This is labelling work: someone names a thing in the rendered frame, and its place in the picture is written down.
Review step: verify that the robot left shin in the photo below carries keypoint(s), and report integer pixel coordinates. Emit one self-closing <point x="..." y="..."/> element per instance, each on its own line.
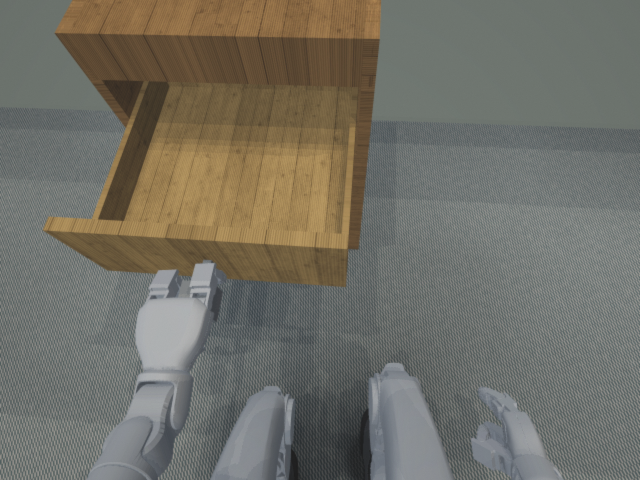
<point x="284" y="458"/>

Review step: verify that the robot right thigh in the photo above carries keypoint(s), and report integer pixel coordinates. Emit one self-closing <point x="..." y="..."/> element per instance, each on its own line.
<point x="412" y="445"/>

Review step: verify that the left robot hand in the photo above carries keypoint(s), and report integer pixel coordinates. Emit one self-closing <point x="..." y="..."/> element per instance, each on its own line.
<point x="171" y="331"/>

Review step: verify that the right robot hand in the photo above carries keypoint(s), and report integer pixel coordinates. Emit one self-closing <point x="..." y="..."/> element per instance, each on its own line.
<point x="496" y="447"/>

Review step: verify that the drawer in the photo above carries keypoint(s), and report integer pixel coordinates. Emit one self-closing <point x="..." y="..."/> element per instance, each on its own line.
<point x="257" y="178"/>

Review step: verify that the robot left forearm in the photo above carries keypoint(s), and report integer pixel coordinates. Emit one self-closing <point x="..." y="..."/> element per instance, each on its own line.
<point x="141" y="446"/>

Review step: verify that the robot right forearm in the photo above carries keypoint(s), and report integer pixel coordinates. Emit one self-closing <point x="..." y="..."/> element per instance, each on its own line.
<point x="534" y="467"/>

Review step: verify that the cabinet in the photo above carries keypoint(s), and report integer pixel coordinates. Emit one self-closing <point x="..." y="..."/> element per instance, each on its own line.
<point x="119" y="44"/>

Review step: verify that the handle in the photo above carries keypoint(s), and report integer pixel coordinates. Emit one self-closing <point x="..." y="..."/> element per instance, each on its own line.
<point x="185" y="292"/>

